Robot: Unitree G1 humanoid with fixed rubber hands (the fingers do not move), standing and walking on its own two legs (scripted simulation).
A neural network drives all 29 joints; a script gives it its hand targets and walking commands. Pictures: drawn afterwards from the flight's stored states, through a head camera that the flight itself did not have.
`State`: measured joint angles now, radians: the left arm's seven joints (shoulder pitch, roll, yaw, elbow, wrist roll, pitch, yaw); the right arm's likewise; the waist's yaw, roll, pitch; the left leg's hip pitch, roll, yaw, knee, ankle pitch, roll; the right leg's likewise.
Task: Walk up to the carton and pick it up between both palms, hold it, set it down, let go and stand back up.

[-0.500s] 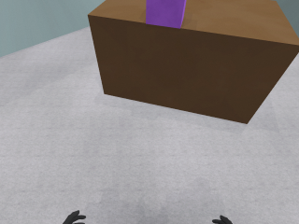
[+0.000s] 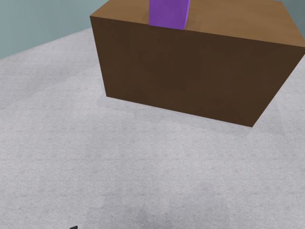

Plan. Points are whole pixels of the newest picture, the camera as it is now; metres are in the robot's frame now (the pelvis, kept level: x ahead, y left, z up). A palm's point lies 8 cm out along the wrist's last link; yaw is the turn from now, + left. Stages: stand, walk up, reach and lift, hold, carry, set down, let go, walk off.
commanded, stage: stand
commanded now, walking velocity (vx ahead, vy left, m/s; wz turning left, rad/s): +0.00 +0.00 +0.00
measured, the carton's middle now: out of the picture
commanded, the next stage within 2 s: walk up in 0.46 s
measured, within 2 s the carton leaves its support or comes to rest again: neither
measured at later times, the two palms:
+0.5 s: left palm out of the picture +0.03 +0.23 -0.13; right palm out of the picture +0.03 -0.23 -0.13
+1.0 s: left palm out of the picture +0.00 +0.20 -0.11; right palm out of the picture +0.11 -0.28 -0.13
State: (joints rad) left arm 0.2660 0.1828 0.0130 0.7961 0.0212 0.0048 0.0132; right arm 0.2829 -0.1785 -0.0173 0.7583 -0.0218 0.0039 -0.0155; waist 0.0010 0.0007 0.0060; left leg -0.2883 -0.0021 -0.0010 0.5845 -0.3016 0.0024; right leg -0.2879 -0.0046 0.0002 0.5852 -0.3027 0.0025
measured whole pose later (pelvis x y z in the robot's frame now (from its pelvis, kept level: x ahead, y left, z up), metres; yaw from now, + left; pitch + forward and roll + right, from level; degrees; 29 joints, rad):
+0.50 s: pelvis +0.00 +0.00 +0.01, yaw +0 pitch -1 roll +0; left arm 0.28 0.17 0.02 1.00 0.01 0.00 0.03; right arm 0.30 -0.17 -0.03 0.96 -0.01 0.00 -0.03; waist 0.00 0.00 0.02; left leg -0.22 0.00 0.00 0.49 -0.26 0.00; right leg -0.22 -0.01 0.00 0.49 -0.26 0.00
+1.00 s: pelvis +0.07 -0.03 +0.02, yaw -1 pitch +1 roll +2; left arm 0.47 0.16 0.04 1.06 0.03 -0.08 0.00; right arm 0.26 -0.23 -0.09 1.02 -0.04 -0.03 0.04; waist 0.03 0.02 -0.03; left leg -0.51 0.06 0.03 1.09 -0.20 0.01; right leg -0.11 -0.05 -0.09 0.41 -0.31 -0.02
